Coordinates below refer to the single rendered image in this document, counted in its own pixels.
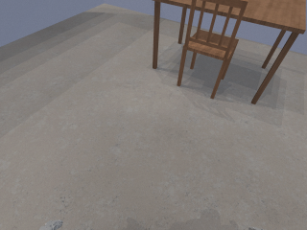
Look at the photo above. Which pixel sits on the left robot hand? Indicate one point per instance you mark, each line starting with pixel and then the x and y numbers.
pixel 52 225

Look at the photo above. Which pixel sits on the chair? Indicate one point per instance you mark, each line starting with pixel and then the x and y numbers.
pixel 209 44

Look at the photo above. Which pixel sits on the table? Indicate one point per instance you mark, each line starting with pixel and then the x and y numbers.
pixel 286 15

